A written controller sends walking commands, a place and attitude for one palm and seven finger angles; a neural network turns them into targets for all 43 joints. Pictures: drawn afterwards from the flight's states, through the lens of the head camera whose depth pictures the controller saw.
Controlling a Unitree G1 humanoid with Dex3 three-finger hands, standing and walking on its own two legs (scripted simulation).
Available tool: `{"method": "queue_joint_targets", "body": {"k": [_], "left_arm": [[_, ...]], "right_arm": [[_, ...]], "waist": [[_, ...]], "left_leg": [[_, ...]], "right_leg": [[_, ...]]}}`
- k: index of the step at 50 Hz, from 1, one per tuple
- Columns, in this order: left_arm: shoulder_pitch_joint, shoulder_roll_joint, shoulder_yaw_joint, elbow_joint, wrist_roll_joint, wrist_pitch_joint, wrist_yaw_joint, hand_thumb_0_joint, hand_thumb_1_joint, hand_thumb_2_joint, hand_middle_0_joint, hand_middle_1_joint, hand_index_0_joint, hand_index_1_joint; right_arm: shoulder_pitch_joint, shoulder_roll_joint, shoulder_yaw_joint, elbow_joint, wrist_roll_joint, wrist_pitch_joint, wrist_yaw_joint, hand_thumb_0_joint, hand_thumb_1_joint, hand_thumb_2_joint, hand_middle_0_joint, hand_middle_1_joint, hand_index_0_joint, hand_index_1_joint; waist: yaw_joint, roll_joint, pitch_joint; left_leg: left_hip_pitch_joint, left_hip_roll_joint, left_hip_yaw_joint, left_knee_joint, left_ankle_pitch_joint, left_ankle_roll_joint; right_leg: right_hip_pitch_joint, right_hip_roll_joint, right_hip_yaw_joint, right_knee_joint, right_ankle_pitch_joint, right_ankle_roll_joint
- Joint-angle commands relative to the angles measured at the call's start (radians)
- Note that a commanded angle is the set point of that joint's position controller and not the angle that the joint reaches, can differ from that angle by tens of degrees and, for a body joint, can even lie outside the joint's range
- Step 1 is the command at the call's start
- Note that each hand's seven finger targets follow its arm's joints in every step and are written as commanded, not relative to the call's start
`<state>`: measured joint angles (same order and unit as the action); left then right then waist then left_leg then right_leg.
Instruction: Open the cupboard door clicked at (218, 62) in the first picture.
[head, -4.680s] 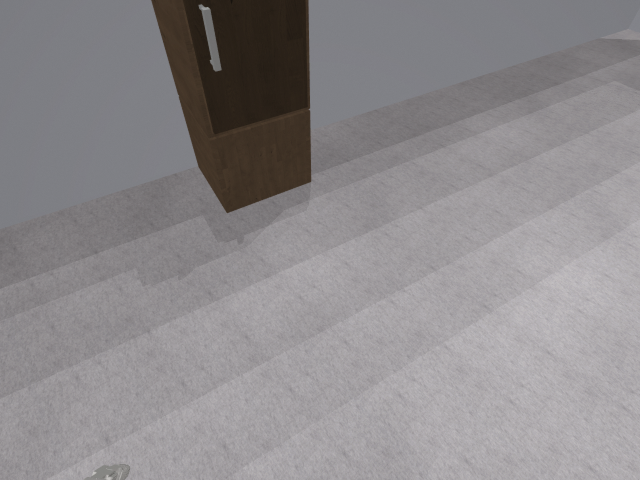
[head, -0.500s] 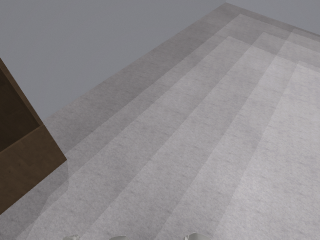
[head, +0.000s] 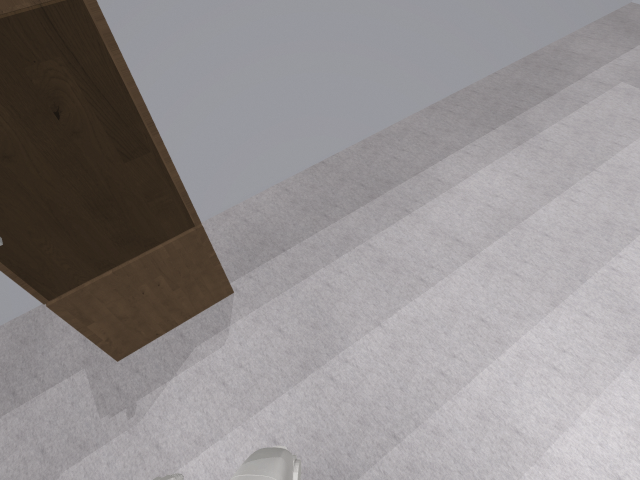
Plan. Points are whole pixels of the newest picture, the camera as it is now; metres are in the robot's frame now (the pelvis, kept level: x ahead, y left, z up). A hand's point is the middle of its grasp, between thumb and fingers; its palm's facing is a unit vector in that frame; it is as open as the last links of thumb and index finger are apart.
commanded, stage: turn to face it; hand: left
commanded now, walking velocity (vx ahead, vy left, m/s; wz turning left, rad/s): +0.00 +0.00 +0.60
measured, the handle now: out of the picture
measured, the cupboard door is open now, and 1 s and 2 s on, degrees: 0 0 0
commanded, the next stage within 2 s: take the last steps up to it in 0.88 s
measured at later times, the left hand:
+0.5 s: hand out of the picture +0.01 +0.27 -0.16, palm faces +0.32 -0.90 -0.30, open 7.4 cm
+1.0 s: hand out of the picture -0.07 +0.17 -0.16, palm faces +0.53 -0.80 -0.26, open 7.3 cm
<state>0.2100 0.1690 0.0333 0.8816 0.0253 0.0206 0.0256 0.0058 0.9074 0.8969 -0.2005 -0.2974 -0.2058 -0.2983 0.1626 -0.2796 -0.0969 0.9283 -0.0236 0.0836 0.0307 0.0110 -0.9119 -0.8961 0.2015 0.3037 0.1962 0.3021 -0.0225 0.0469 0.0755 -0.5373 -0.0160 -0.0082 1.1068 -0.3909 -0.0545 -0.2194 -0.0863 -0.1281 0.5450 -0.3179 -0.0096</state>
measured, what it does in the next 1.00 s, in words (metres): steps on the spot, turning left: left foot, then right foot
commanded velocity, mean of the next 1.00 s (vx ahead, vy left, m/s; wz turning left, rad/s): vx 0.01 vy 0.00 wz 0.45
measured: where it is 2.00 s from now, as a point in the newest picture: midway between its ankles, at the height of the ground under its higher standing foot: outside the picture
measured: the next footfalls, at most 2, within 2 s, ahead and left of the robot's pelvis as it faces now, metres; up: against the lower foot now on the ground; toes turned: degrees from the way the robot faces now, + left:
left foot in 0.26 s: +0.01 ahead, +0.15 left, +0.00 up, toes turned +17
right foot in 0.64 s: +0.09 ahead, -0.09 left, +0.00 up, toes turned +19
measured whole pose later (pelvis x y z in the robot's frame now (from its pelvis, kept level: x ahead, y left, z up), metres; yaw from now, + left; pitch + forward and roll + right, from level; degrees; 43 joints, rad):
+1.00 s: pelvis +0.00 -0.02 +0.00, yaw +32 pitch -1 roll +2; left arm 0.25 0.19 0.03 0.93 0.04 0.01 0.02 0.00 0.90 0.90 -0.20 -0.30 -0.21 -0.30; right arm 0.13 -0.25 -0.06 0.97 -0.01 0.08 0.02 0.01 -0.91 -0.90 0.20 0.30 0.19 0.30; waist 0.02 0.00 0.09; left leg -0.34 0.02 0.03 0.83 -0.46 -0.06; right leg -0.23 -0.12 -0.19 0.53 -0.28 -0.01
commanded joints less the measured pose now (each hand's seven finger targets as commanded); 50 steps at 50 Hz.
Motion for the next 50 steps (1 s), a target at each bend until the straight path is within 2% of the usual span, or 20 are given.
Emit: {"method": "queue_joint_targets", "body": {"k": [1,7,9,11,12,13,14,15,17,19,26,30,31,32,33,34,36,38,45,50], "left_arm": [[0.012,0.219,0.052,-0.064,0.003,-0.031,0.013,0.0,0.9,0.9,-0.2,-0.3,-0.2,-0.3],[0.079,0.273,0.071,-0.037,0.007,-0.02,0.007,0.0,0.9,0.9,-0.2,-0.3,-0.2,-0.3],[0.074,0.285,0.076,-0.031,0.005,-0.015,0.004,0.0,0.9,0.9,-0.2,-0.3,-0.2,-0.3],[0.054,0.277,0.078,-0.029,-0.005,-0.01,0.0,0.0,0.9,0.9,-0.2,-0.3,-0.2,-0.3],[0.057,0.254,0.078,-0.046,-0.013,-0.008,-0.006,0.0,0.9,0.9,-0.2,-0.3,-0.2,-0.3],[0.019,0.183,0.059,-0.098,-0.019,-0.009,-0.018,0.0,0.9,0.9,-0.2,-0.3,-0.2,-0.3],[-0.056,0.189,0.049,-0.124,-0.006,0.005,-0.007,0.0,0.9,0.9,-0.2,-0.3,-0.2,-0.3],[-0.095,0.178,0.055,-0.121,-0.011,0.01,-0.002,0.0,0.9,0.9,-0.2,-0.3,-0.2,-0.3],[-0.085,0.188,0.061,-0.094,-0.013,0.01,-0.012,0.0,0.9,0.9,-0.2,-0.3,-0.2,-0.3],[-0.041,0.182,0.061,-0.071,-0.01,0.013,-0.019,0.0,0.9,0.9,-0.2,-0.3,-0.2,-0.3],[-0.061,0.162,0.048,-0.096,-0.016,0.004,-0.011,0.0,0.9,0.9,-0.2,-0.3,-0.2,-0.3],[0.054,0.175,0.049,-0.071,-0.02,-0.014,-0.003,0.0,0.9,0.9,-0.2,-0.3,-0.2,-0.3],[0.09,0.227,0.058,-0.068,-0.011,-0.026,0.002,0.0,0.9,0.9,-0.2,-0.3,-0.2,-0.3],[0.097,0.322,0.076,-0.069,0.006,-0.033,0.01,0.0,0.9,0.9,-0.2,-0.3,-0.2,-0.3],[0.086,0.328,0.075,-0.076,-0.004,-0.03,0.01,0.0,0.9,0.9,-0.2,-0.3,-0.2,-0.3],[0.03,0.289,0.071,-0.085,-0.004,-0.028,0.012,0.0,0.9,0.9,-0.2,-0.3,-0.2,-0.3],[-0.059,0.226,0.051,-0.099,-0.004,-0.027,0.012,0.0,0.9,0.9,-0.2,-0.3,-0.2,-0.3],[-0.041,0.207,0.045,-0.091,-0.001,-0.035,0.012,0.0,0.9,0.9,-0.2,-0.3,-0.2,-0.3],[0.098,0.242,0.052,-0.013,0.006,-0.03,0.009,0.0,0.9,0.9,-0.2,-0.3,-0.2,-0.3],[0.097,0.254,0.06,0.033,0.007,-0.026,0.008,0.0,0.9,0.9,-0.2,-0.3,-0.2,-0.3]], "right_arm": [[-0.059,-0.042,-0.008,-0.088,0.007,-0.024,0.006,0.0,-0.9,-0.9,0.2,0.3,0.2,0.3],[-0.128,-0.028,0.015,-0.114,0.012,-0.038,0.006,0.0,-0.9,-0.9,0.2,0.3,0.2,0.3],[-0.1,-0.034,0.015,-0.112,0.013,-0.044,0.002,0.0,-0.9,-0.9,0.2,0.3,0.2,0.3],[-0.029,-0.066,0.008,-0.098,0.008,-0.053,0.0,0.0,-0.9,-0.9,0.2,0.3,0.2,0.3],[0.038,-0.139,-0.011,-0.085,0.002,-0.065,-0.004,0.0,-0.9,-0.9,0.2,0.3,0.2,0.3],[0.116,-0.256,-0.041,-0.078,0.0,-0.07,-0.01,0.0,-0.9,-0.9,0.2,0.3,0.2,0.3],[0.171,-0.26,-0.039,-0.041,0.01,-0.064,-0.015,0.0,-0.9,-0.9,0.2,0.3,0.2,0.3],[0.144,-0.237,-0.036,-0.045,0.007,-0.066,-0.028,0.0,-0.9,-0.9,0.2,0.3,0.2,0.3],[0.013,-0.177,-0.016,-0.083,0.001,-0.066,-0.035,0.0,-0.9,-0.9,0.2,0.3,0.2,0.3],[-0.03,-0.16,-0.007,-0.099,0.001,-0.071,-0.033,0.0,-0.9,-0.9,0.2,0.3,0.2,0.3],[0.009,-0.171,-0.02,-0.09,-0.001,-0.062,-0.029,0.0,-0.9,-0.9,0.2,0.3,0.2,0.3],[-0.039,-0.156,-0.023,-0.104,0.007,-0.055,-0.026,0.0,-0.9,-0.9,0.2,0.3,0.2,0.3],[-0.033,-0.117,-0.018,-0.109,0.015,-0.056,-0.02,0.0,-0.9,-0.9,0.2,0.3,0.2,0.3],[-0.011,-0.037,-0.003,-0.134,0.018,-0.057,-0.016,0.0,-0.9,-0.9,0.2,0.3,0.2,0.3],[-0.023,-0.085,-0.013,-0.129,0.006,-0.045,-0.021,0.0,-0.9,-0.9,0.2,0.3,0.2,0.3],[-0.032,-0.085,-0.018,-0.114,0.004,-0.035,-0.018,0.0,-0.9,-0.9,0.2,0.3,0.2,0.3],[0.004,-0.066,-0.014,-0.073,0.003,-0.029,-0.006,0.0,-0.9,-0.9,0.2,0.3,0.2,0.3],[0.017,-0.048,-0.003,-0.055,0.003,-0.029,-0.003,0.0,-0.9,-0.9,0.2,0.3,0.2,0.3],[-0.077,-0.019,0.02,-0.052,0.013,-0.029,-0.01,0.0,-0.9,-0.9,0.2,0.3,0.2,0.3],[-0.042,-0.002,0.038,-0.029,0.018,-0.049,-0.021,0.0,-0.9,-0.9,0.2,0.3,0.2,0.3]], "waist": [[0.029,-0.215,-0.045],[0.081,-0.27,-0.096],[0.069,-0.273,-0.118],[0.025,-0.225,-0.158],[-0.016,-0.071,-0.212],[-0.061,0.254,-0.225],[-0.08,0.208,-0.215],[-0.077,0.222,-0.181],[-0.022,0.138,-0.099],[0.006,0.11,-0.1],[-0.011,0.103,-0.152],[0.051,0.08,-0.162],[0.066,-0.04,-0.174],[0.064,-0.333,-0.156],[0.076,-0.347,-0.147],[0.052,-0.301,-0.096],[0.001,-0.175,-0.046],[0.008,-0.218,-0.064],[0.072,-0.24,-0.084],[0.061,-0.246,-0.131]], "left_leg": [[-0.028,0.053,0.039,-0.016,-0.011,-0.025],[0.085,0.045,0.116,-0.328,-0.057,-0.007],[0.151,0.034,0.142,-0.437,-0.014,0.004],[0.304,0.035,0.142,-0.638,0.144,0.024],[0.521,0.128,0.031,-0.71,0.379,0.072],[0.677,0.399,-0.327,-0.701,0.835,0.222],[0.602,0.446,-0.322,-0.711,0.839,0.287],[0.534,0.404,-0.322,-0.719,0.724,0.286],[0.398,0.307,-0.24,-0.748,0.536,0.236],[0.375,0.249,-0.194,-0.757,0.515,0.208],[0.421,0.233,-0.267,-0.708,0.592,0.228],[0.271,0.173,-0.268,-0.604,0.529,0.164],[0.164,0.101,-0.212,-0.495,0.367,0.104],[-0.036,-0.053,-0.034,-0.266,-0.086,0.022],[-0.011,-0.019,-0.077,-0.074,-0.212,0.025],[-0.008,-0.002,-0.09,0.049,-0.163,0.028],[-0.007,0.029,-0.061,0.123,-0.036,0.013],[0.003,0.033,-0.024,0.088,0.001,-0.006],[0.085,0.03,0.045,-0.181,-0.063,-0.01],[0.226,0.022,0.086,-0.443,-0.033,0.013]], "right_leg": [[0.087,-0.253,0.1,-0.193,0.432,-0.098],[0.181,-0.286,0.053,-0.111,0.588,-0.106],[0.19,-0.285,0.022,-0.061,0.626,-0.084],[0.139,-0.261,-0.038,0.065,0.578,-0.027],[-0.036,-0.22,-0.068,0.248,0.444,0.027],[-0.348,-0.072,-0.082,0.474,-0.225,0.106],[-0.371,-0.06,0.036,0.573,-0.367,0.098],[-0.391,-0.061,0.084,0.614,-0.319,0.097],[-0.355,-0.059,0.113,0.611,-0.181,0.099],[-0.309,-0.037,0.105,0.553,-0.12,0.102],[-0.212,0.028,0.097,0.277,-0.136,0.1],[0.049,0.053,0.072,-0.064,0.08,0.086],[0.174,-0.047,0.171,-0.196,0.155,0.06],[0.249,-0.333,0.45,-0.251,0.291,-0.05],[0.109,-0.412,0.486,-0.272,0.291,-0.131],[0.034,-0.364,0.446,-0.277,0.23,-0.146],[-0.001,-0.257,0.266,-0.232,0.278,-0.108],[0.051,-0.223,0.169,-0.207,0.396,-0.096],[0.129,-0.246,0.138,-0.185,0.534,-0.128],[0.138,-0.257,0.138,-0.144,0.511,-0.118]]}}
